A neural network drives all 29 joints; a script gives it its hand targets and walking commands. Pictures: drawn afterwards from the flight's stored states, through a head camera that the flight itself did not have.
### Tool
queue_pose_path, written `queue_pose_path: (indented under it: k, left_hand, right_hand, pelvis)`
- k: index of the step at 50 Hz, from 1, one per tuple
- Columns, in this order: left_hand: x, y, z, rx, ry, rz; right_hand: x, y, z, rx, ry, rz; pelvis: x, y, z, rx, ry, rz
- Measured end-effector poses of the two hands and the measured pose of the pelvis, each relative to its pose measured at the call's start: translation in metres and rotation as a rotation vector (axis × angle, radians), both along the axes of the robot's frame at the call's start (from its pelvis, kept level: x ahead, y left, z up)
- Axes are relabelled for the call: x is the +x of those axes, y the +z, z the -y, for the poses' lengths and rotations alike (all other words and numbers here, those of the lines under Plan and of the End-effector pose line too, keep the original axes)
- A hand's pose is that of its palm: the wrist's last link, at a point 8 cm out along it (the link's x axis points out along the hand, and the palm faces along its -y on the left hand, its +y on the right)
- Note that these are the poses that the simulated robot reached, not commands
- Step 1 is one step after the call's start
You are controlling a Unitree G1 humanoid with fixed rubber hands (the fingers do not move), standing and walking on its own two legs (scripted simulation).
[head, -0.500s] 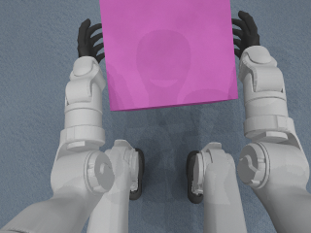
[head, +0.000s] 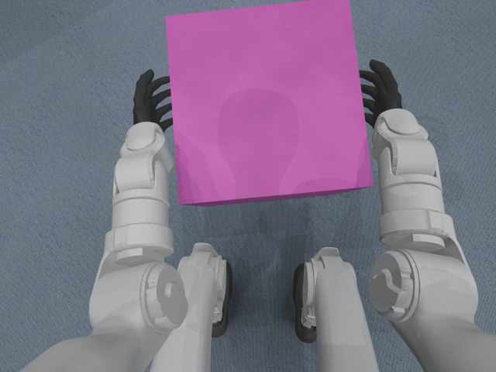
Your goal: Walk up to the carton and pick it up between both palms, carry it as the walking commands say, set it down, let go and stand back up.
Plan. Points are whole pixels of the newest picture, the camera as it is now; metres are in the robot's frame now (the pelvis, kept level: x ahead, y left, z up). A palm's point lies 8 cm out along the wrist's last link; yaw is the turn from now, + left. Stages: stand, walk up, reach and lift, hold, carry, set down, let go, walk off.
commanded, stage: reach and lift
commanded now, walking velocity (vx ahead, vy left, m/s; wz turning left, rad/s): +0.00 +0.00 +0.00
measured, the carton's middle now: (264, 121) +0.51 +0.00 -0.14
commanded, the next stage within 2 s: none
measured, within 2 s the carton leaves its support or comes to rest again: neither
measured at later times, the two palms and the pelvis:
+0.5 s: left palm (122, 118) +0.45 +0.18 +0.02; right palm (407, 106) +0.47 -0.17 +0.01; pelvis +0.01 +0.00 +0.06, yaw +0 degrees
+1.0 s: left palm (78, 108) +0.43 +0.18 +0.10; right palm (443, 92) +0.45 -0.16 +0.09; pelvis +0.03 +0.00 +0.13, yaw +0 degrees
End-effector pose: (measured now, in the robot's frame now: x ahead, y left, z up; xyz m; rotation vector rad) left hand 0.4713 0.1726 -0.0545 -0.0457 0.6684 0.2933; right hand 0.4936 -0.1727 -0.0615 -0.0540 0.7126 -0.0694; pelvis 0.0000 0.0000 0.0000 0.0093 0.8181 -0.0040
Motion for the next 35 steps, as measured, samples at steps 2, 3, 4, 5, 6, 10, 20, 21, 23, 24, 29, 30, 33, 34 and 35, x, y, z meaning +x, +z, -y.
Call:
queue_pose_path:
  k: [2, 3, 4, 5, 6, 10, 20, 21, 23, 24, 29, 30, 33, 34, 35]
  left_hand:
    - [-0.001, 0.006, 0.0, 0.001, 0.0, -0.001]
    - [-0.002, 0.009, 0.0, 0.002, 0.0, -0.001]
    - [-0.003, 0.012, 0.0, 0.003, 0.0, -0.002]
    - [-0.004, 0.015, 0.0, 0.003, 0.0, -0.002]
    - [-0.005, 0.019, 0.0, 0.004, 0.0, -0.003]
    - [-0.008, 0.031, 0.0, 0.007, -0.001, -0.005]
    - [-0.017, 0.063, -0.002, 0.015, -0.002, -0.009]
    - [-0.018, 0.066, -0.002, 0.016, -0.002, -0.009]
    - [-0.02, 0.073, -0.002, 0.017, -0.002, -0.01]
    - [-0.02, 0.076, -0.003, 0.018, -0.001, -0.011]
    - [-0.025, 0.092, -0.004, 0.02, -0.001, -0.013]
    - [-0.026, 0.095, -0.004, 0.021, -0.001, -0.014]
    - [-0.029, 0.105, -0.004, 0.022, -0.001, -0.015]
    - [-0.03, 0.108, -0.004, 0.023, -0.001, -0.016]
    - [-0.03, 0.111, -0.005, 0.023, -0.001, -0.016]
  right_hand:
    - [-0.002, 0.006, 0.0, 0.001, -0.001, 0.0]
    - [-0.002, 0.009, 0.0, 0.001, -0.001, 0.0]
    - [-0.003, 0.012, 0.0, 0.002, -0.002, 0.0]
    - [-0.004, 0.015, 0.0, 0.002, -0.002, -0.001]
    - [-0.005, 0.018, 0.0, 0.002, -0.003, -0.001]
    - [-0.009, 0.029, -0.001, 0.004, -0.004, -0.002]
    - [-0.018, 0.06, -0.002, 0.006, -0.006, -0.005]
    - [-0.019, 0.063, -0.003, 0.006, -0.006, -0.005]
    - [-0.02, 0.07, -0.003, 0.006, -0.006, -0.006]
    - [-0.021, 0.073, -0.003, 0.006, -0.006, -0.007]
    - [-0.026, 0.089, -0.005, 0.007, -0.007, -0.009]
    - [-0.027, 0.092, -0.005, 0.007, -0.007, -0.009]
    - [-0.029, 0.102, -0.005, 0.007, -0.007, -0.011]
    - [-0.03, 0.105, -0.006, 0.007, -0.008, -0.011]
    - [-0.031, 0.108, -0.006, 0.007, -0.008, -0.012]
  pelvis:
    - [0.001, 0.005, 0.0, 0.0, 0.0, 0.004]
    - [0.002, 0.007, 0.0, 0.0, 0.0, 0.006]
    - [0.002, 0.01, 0.0, 0.0, 0.0, 0.009]
    - [0.003, 0.012, 0.001, 0.0, 0.0, 0.011]
    - [0.003, 0.015, 0.001, -0.001, 0.001, 0.014]
    - [0.005, 0.024, 0.001, -0.001, 0.001, 0.024]
    - [0.011, 0.049, 0.002, -0.002, 0.003, 0.057]
    - [0.012, 0.052, 0.002, -0.003, 0.003, 0.061]
    - [0.013, 0.057, 0.003, -0.003, 0.004, 0.069]
    - [0.014, 0.06, 0.003, -0.003, 0.004, 0.073]
    - [0.017, 0.073, 0.002, -0.005, 0.005, 0.094]
    - [0.018, 0.076, 0.002, -0.005, 0.006, 0.098]
    - [0.02, 0.084, 0.002, -0.006, 0.006, 0.112]
    - [0.021, 0.087, 0.002, -0.006, 0.007, 0.116]
    - [0.022, 0.09, 0.002, -0.006, 0.007, 0.121]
